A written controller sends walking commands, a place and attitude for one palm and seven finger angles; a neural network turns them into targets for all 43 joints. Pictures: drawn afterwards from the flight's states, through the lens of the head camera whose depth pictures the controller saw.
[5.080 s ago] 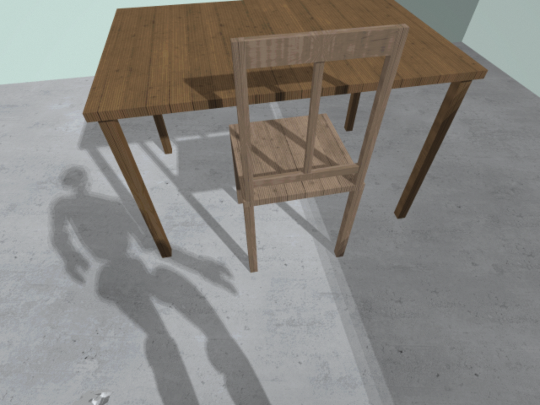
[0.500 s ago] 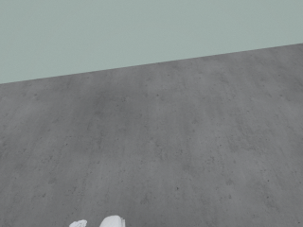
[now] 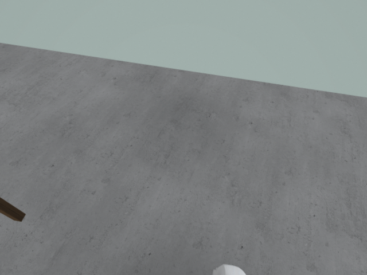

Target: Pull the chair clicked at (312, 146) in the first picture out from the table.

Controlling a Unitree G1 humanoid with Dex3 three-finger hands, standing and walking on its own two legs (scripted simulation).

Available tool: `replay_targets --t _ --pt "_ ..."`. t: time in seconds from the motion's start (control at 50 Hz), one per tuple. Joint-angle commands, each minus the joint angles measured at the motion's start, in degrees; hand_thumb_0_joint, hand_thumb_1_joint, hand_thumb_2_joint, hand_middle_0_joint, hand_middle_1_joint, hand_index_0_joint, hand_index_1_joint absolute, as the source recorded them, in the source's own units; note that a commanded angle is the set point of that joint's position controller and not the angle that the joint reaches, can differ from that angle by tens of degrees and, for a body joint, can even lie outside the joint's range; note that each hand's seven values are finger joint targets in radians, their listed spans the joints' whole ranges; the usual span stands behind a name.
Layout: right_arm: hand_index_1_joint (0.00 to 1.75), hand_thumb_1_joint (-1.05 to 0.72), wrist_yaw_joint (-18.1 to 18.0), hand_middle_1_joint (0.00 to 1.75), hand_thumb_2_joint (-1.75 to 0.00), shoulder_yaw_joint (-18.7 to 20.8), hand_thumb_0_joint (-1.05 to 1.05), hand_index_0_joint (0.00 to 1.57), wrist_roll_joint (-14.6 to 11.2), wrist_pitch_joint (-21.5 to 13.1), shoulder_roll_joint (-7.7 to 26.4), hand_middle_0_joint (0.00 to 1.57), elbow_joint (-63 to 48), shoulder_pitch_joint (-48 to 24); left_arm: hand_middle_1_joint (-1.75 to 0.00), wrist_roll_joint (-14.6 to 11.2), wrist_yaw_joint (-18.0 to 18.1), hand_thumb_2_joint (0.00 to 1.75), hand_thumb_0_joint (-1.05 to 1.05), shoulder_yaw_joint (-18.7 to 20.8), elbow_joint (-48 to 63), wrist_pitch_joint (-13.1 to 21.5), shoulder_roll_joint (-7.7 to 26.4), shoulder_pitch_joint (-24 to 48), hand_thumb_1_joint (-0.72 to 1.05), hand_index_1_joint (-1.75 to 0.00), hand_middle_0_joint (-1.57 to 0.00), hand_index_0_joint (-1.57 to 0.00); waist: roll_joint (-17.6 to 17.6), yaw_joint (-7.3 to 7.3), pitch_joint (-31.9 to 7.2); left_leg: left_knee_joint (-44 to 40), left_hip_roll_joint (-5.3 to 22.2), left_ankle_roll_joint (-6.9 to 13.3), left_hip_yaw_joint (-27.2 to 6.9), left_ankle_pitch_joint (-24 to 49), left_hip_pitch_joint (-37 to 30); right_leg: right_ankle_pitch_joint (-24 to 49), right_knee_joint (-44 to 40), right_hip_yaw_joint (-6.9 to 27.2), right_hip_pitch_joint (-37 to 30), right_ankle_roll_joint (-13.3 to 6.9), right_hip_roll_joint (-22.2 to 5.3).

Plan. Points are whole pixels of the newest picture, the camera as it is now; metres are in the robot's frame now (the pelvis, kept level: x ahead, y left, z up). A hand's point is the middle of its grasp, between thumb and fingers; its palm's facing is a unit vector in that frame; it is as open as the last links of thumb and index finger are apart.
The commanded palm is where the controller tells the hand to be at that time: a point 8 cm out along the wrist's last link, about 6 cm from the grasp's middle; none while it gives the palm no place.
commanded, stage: turn to face it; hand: left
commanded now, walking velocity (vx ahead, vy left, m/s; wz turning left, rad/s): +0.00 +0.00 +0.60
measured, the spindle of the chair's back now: out of the picture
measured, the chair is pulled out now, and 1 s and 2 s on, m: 0.00 0.00 0.00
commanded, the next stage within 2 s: none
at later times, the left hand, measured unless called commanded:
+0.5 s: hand out of the picture +0.01 +0.14 -0.15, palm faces +0.31 -0.91 -0.27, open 7.4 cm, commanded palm none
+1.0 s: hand out of the picture -0.11 +0.24 -0.17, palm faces +0.60 -0.77 -0.22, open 7.4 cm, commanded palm none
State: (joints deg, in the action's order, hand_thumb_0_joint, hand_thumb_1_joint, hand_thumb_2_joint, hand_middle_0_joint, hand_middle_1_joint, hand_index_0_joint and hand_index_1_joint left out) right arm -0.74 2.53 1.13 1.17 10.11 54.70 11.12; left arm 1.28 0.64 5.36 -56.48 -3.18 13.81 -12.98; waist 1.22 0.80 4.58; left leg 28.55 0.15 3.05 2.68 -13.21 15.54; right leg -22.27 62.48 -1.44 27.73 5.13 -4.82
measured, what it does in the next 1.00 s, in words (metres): steps on the spot, turning left: right foot, then left foot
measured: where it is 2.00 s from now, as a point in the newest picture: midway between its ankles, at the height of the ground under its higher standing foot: outside the picture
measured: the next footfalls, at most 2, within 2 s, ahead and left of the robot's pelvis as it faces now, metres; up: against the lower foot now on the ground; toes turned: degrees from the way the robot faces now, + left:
right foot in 0.26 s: +0.05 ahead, -0.17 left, +0.00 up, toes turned +8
left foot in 0.72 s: -0.04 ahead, +0.08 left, +0.00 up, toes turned +34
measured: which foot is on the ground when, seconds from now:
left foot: down 0.00-0.26, up 0.28-0.70, down 0.72-1.00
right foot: up 0.00-0.24, down 0.26-0.72, up 0.74-1.00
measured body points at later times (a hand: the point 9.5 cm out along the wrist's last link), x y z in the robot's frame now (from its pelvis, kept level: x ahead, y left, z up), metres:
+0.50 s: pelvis -0.01 -0.07 +0.00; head +0.02 -0.08 +0.45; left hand -0.01 +0.19 -0.12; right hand +0.13 -0.31 -0.15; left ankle -0.06 +0.08 -0.64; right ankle +0.01 -0.18 -0.74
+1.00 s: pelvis -0.05 +0.01 +0.00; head -0.04 +0.07 +0.45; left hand -0.14 +0.28 -0.15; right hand +0.18 -0.14 -0.11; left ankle -0.07 +0.06 -0.74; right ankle +0.04 -0.16 -0.64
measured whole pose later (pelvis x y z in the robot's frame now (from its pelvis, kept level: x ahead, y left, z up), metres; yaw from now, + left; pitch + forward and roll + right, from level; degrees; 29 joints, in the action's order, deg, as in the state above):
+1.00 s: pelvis -0.05 +0.01 +0.00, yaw +36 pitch +0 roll -3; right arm -0.3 2.3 0.7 1.2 11.7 51.8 9.6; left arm 1.5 0.5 4.6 -52.3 -3.5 16.0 -9.4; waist 2.2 0.4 4.7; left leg 25.8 -3.4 5.8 -1.0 -12.5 13.5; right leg -18.6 65.0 0.3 29.0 7.1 -5.5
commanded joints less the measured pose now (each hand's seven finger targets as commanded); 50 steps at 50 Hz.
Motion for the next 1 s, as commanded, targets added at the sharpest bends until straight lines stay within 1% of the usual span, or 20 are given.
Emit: replay_targets --t 0.0,0.12,0.2,0.22,0.24,0.26,0.28,0.3,0.34,0.36,0.48,0.6,0.66,0.68,0.7,0.72,0.74,0.78,0.84,0.98 --pt "0.3 -0.9 -0.5 0.3 -0.9 3.8 0.0 0.2 -0.2 -1.0 12.4 0.2 -3.0 2.7 -0.3 -0.4 0.5 0.9 0.0 0.5 5.8 1.5 3.2 2.2 0.9 -0.3 -0.2 -0.2 -8.4 -1.96 -7.2 -9.7 13.7 6.4 -15.8 20.5 -9.1 -0.1 -4.0 0.8 3.1 1.1 0.0" --pt "0.3 -0.9 0.0 0.3 -0.9 4.8 0.0 0.2 0.3 0.0 14.0 0.2 -4.1 1.2 -0.3 -0.8 0.7 0.9 0.0 0.3 8.0 1.7 3.1 4.0 0.9 -0.3 -0.2 -0.2 -11.5 -2.14 -6.4 -8.5 12.2 6.4 -21.1 16.7 -4.1 -2.3 -16.9 0.7 -4.5 0.4 2.7" --pt "0.3 -0.9 0.3 0.3 -0.9 5.3 0.0 0.2 -0.3 0.4 14.0 0.2 -6.2 -2.9 -0.3 -1.0 1.1 0.9 0.0 0.7 7.3 2.7 5.0 -3.1 0.9 -0.3 -0.2 -0.2 -10.1 1.62 -8.8 -2.1 8.4 3.0 -22.2 12.7 4.5 8.5 -36.4 -0.1 -20.3 -0.4 3.6" --pt "0.3 -0.9 0.7 0.3 -0.9 5.0 0.0 0.2 -0.8 0.5 11.0 0.2 -6.8 -2.2 -0.3 -0.6 1.4 0.9 0.0 1.3 7.2 3.4 8.0 -5.2 0.9 -0.3 -0.2 -0.2 -1.5 2.4 -10.3 3.9 4.3 -0.5 -18.8 2.1 11.6 8.7 -45.3 5.7 -28.7 -2.0 -3.4" --pt "0.3 -0.9 0.8 0.3 -0.9 4.2 0.0 0.2 -0.9 0.4 6.4 0.2 -8.4 -1.2 -0.3 0.5 1.8 0.9 0.0 2.4 8.0 3.7 14.2 -4.9 0.9 -0.3 -0.2 -0.2 18.2 2.7 -9.0 19.3 -4.6 -6.1 -6.2 -18.6 23.0 10.0 -49.8 22.3 -32.4 -8.0 -20.7" --pt "0.3 -0.9 0.7 0.3 -0.9 4.9 0.0 0.2 0.0 0.4 9.6 0.2 -8.9 -2.9 -0.3 -0.1 1.8 0.9 0.0 1.8 9.2 3.3 14.3 -3.5 0.9 -0.3 -0.2 -0.2 14.7 2.69 -7.3 30.7 -1.6 -5.7 -7.5 -22.2 21.5 13.1 -48.9 22.7 -22.2 -12.0 -25.4" --pt "0.3 -0.9 1.2 0.3 -0.9 4.8 0.0 0.2 0.2 0.7 9.3 0.2 -8.7 -1.5 -0.3 0.1 1.6 0.9 0.0 1.1 10.5 3.2 12.2 0.7 0.9 -0.3 -0.2 -0.2 8.0 0.08 -5.3 37.1 -0.5 -5.5 -8.3 -17.5 20.4 9.9 -48.7 16.6 -17.2 -12.7 -22.1" --pt "0.3 -0.9 1.4 0.3 -0.9 5.0 0.0 0.2 0.2 1.4 8.8 0.2 -7.8 -1.8 -0.3 -0.2 1.9 0.9 0.0 1.3 10.8 3.5 10.1 3.0 0.9 -0.3 -0.2 -0.2 12.0 -0.93 -4.7 39.6 0.3 -5.8 -8.0 -15.8 20.6 11.7 -48.3 15.3 -16.3 -10.7 -19.0" --pt "0.3 -0.9 2.2 0.3 -0.9 4.8 0.0 0.2 0.3 1.7 9.3 0.2 -5.5 -0.2 -0.3 -0.4 1.3 0.9 0.0 -0.3 11.2 3.9 7.2 4.9 0.9 -0.3 -0.2 -0.2 10.3 -2.55 -1.0 43.6 1.8 -7.3 -5.1 -8.1 20.5 19.6 -45.5 4.9 -15.9 -9.2 -13.4" --pt "0.3 -0.9 2.4 0.3 -0.9 4.6 0.0 0.2 0.3 1.7 8.7 0.2 -5.4 -0.2 -0.3 -0.3 1.2 0.9 0.0 -0.5 11.0 4.1 6.7 3.3 0.9 -0.3 -0.2 -0.2 10.1 -2.01 -1.1 43.6 1.6 -7.6 -4.0 -7.0 20.1 23.1 -44.7 2.8 -16.5 -9.0 -12.6" --pt "0.3 -0.9 2.6 0.3 -0.9 3.7 0.0 0.2 -0.1 2.2 8.3 0.2 -6.8 -6.3 -0.3 0.1 1.3 0.9 0.0 -0.1 8.9 3.8 8.9 -3.8 0.9 -0.3 -0.2 -0.2 8.9 1.4 -2.6 34.0 2.6 -8.6 -0.8 -9.2 19.1 27.4 -43.2 -0.4 -23.7 -10.8 -14.9" --pt "0.3 -0.9 2.7 0.3 -0.9 2.5 0.0 0.2 -0.6 1.0 7.5 0.2 -8.1 -9.2 -0.3 0.7 1.1 0.9 0.0 0.9 8.0 3.1 11.0 -5.0 0.9 -0.3 -0.2 -0.2 12.6 2.92 -5.1 16.7 2.0 -7.0 3.3 -12.8 10.3 34.9 -38.5 -3.5 -25.2 -11.3 -17.4" --pt "0.3 -0.9 2.4 0.3 -0.9 2.9 0.0 0.2 -0.5 0.2 9.2 0.2 -6.9 -3.4 -0.3 0.0 0.8 0.9 0.0 1.4 7.7 2.6 11.6 -4.0 0.9 -0.3 -0.2 -0.2 10.2 -0.08 -8.7 1.1 0.7 -5.6 4.7 -2.4 -1.3 32.9 -29.6 -8.2 -22.2 -7.4 -16.1" --pt "0.3 -0.9 2.2 0.3 -0.9 3.8 0.0 0.2 -0.3 -0.3 12.8 0.2 -5.8 1.2 -0.3 -0.4 0.6 0.9 0.0 1.2 8.0 2.4 10.2 -4.3 0.9 -0.3 -0.2 -0.2 1.8 -2.57 -11.9 -5.0 4.1 -3.8 -0.3 7.6 -13.2 26.1 -19.2 -9.7 -14.1 -4.4 -14.0" --pt "0.3 -0.9 1.8 0.3 -0.9 5.8 0.0 0.2 -0.2 -0.8 19.9 0.2 -5.6 5.7 -0.3 -0.8 0.1 0.9 0.0 0.2 10.7 2.4 6.1 -2.0 0.9 -0.3 -0.2 -0.2 -18.5 -5.67 -13.9 -6.6 21.0 3.4 -22.4 30.9 -23.6 -9.7 -5.3 -10.5 4.5 0.9 -4.9" --pt "0.3 -0.9 1.2 0.3 -0.9 6.0 0.0 0.2 -0.8 -0.4 21.9 0.2 -4.0 9.7 -0.3 -0.4 0.5 0.9 0.0 -0.4 12.2 1.8 5.5 2.1 0.9 -0.3 -0.2 -0.2 -17.4 -7.16 -14.6 -5.3 25.4 9.4 -25.1 46.3 -22.0 -17.3 2.1 -3.3 8.2 1.0 -3.3" --pt "0.3 -0.9 0.8 0.3 -0.9 5.4 0.0 0.2 -0.5 -0.3 19.9 0.2 -3.7 8.4 -0.3 -0.1 0.8 0.9 0.0 -0.2 12.0 1.4 6.3 3.0 0.9 -0.3 -0.2 -0.2 -11.8 -5.99 -12.7 -5.4 23.7 9.9 -20.4 40.4 -18.2 -13.9 5.4 -0.5 7.7 0.3 -4.4" --pt "0.3 -0.9 -0.1 0.3 -0.9 4.4 0.0 0.2 -0.2 -0.5 16.3 0.2 -5.5 1.2 -0.3 -0.2 0.5 0.9 0.0 0.2 9.7 1.3 6.3 3.7 0.9 -0.3 -0.2 -0.2 -12.0 -3.48 -7.3 -6.8 17.0 7.5 -17.8 32.6 -10.9 -5.3 7.3 1.6 7.4 0.6 -3.9" --pt "0.3 -0.9 -0.2 0.3 -0.9 3.4 0.0 0.2 -0.5 -1.2 14.3 0.2 -6.6 -1.8 -0.3 -0.1 0.0 0.9 0.0 0.4 7.4 1.1 6.6 0.1 0.9 -0.3 -0.2 -0.2 -8.6 -0.83 -6.6 -8.7 12.3 4.4 -14.2 29.0 -9.1 2.2 7.0 1.3 5.2 1.4 -2.5" --pt "0.3 -0.9 -0.3 0.3 -0.9 3.8 0.0 0.2 -0.4 -1.1 13.9 0.2 -5.3 2.8 -0.3 -0.1 0.7 0.9 0.0 0.4 8.5 0.9 7.0 3.7 0.9 -0.3 -0.2 -0.2 -6.5 -2.05 -6.9 -10.1 11.7 5.2 -20.9 23.9 -12.0 3.9 1.6 3.4 6.4 2.3 -1.0"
